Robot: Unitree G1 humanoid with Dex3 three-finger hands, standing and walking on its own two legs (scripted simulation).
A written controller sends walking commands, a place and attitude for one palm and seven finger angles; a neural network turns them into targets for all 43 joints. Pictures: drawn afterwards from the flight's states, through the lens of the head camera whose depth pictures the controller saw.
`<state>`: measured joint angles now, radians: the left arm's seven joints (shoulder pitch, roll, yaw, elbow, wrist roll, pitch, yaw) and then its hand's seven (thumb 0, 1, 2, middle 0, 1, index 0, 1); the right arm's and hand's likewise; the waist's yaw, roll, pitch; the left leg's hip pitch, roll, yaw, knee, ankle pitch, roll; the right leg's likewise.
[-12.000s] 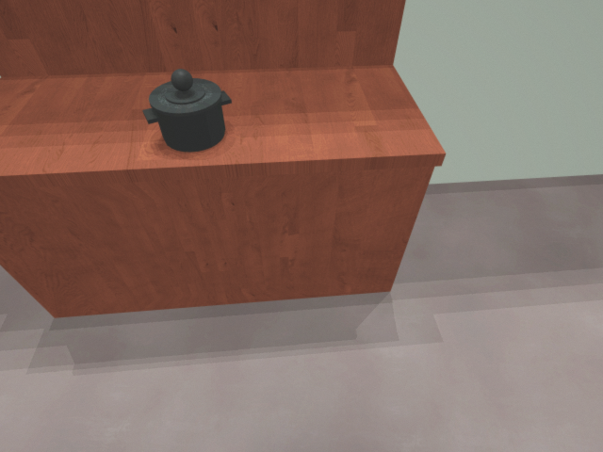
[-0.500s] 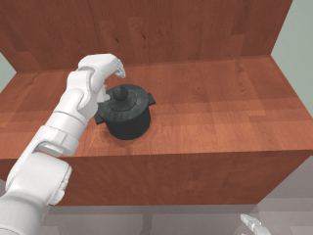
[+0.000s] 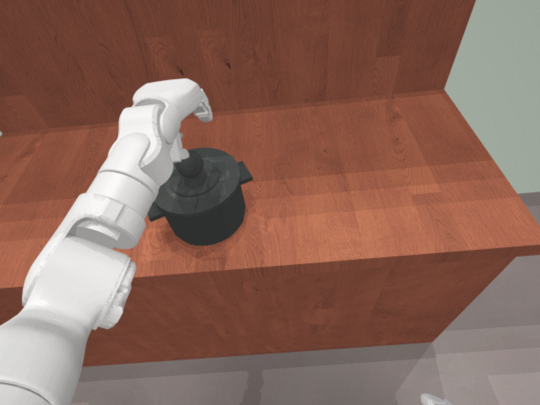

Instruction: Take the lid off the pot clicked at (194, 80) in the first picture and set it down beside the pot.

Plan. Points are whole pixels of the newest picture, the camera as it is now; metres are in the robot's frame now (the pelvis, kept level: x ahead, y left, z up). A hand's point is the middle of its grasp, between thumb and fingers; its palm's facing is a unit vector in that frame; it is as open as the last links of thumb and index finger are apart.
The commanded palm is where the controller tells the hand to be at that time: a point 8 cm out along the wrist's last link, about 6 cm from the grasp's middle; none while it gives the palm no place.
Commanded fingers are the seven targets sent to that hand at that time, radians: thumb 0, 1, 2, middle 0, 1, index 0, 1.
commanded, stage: move the open hand above the knob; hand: left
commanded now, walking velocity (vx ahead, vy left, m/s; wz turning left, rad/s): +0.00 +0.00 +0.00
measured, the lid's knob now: (189, 164) +0.51 +0.14 +0.07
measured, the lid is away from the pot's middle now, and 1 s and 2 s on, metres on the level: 0.00 0.00 0.00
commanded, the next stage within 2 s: lower the open fingers around the knob in 0.44 s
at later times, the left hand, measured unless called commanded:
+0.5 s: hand (171, 137) +0.47 +0.13 +0.17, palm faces -0.26 -0.01 -0.97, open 10.4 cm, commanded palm +0.46 +0.13 +0.22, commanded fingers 0.00 -0.36 1.49 -0.82 -0.08 -0.82 -0.08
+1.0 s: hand (179, 152) +0.48 +0.13 +0.13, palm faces -0.31 -0.03 -0.95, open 10.4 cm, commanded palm +0.48 +0.13 +0.19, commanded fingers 0.00 -0.36 1.49 -0.82 -0.08 -0.82 -0.08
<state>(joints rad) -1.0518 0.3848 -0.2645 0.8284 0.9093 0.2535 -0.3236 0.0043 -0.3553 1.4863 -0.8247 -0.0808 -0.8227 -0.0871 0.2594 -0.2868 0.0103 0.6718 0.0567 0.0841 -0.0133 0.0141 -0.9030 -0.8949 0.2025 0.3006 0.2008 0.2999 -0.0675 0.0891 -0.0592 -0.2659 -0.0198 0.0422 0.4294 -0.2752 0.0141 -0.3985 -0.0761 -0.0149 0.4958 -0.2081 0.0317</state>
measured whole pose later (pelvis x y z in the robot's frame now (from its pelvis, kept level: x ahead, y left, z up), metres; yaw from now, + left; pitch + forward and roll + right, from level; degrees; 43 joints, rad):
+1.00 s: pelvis +0.00 +0.01 +0.00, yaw +0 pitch +8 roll +1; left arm -1.06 0.37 -0.29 0.93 0.90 0.23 -0.29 0.00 -0.36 1.49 -0.82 -0.08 -0.82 -0.09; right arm 0.25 -0.28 0.01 0.69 0.06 0.06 -0.03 0.01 -0.90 -0.89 0.20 0.30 0.20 0.30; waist -0.07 0.07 -0.06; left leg -0.30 -0.02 0.04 0.44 -0.28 0.02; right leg -0.42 -0.08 -0.01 0.48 -0.20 0.04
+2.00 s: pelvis +0.01 +0.01 +0.00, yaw -1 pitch +10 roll +1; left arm -1.01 0.37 -0.26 0.99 0.91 0.18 -0.22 0.00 -0.22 1.23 -0.68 -0.38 -0.68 -0.38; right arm 0.27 -0.27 0.00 0.71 0.05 0.07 -0.04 0.01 -0.90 -0.89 0.20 0.30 0.20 0.30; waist -0.09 0.07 -0.07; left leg -0.34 -0.01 0.05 0.46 -0.30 0.02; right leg -0.45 -0.07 -0.01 0.48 -0.20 0.04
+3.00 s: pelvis +0.01 +0.01 +0.00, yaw +0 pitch +10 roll +1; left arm -1.02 0.34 -0.28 1.02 0.91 0.20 -0.20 0.04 0.32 0.58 -0.78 -1.00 -0.70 -0.96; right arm 0.27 -0.27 0.00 0.72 0.05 0.06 -0.03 0.01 -0.90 -0.89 0.20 0.30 0.20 0.30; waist -0.09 0.07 -0.08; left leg -0.34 -0.01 0.04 0.46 -0.30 0.02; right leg -0.46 -0.07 -0.01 0.48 -0.21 0.04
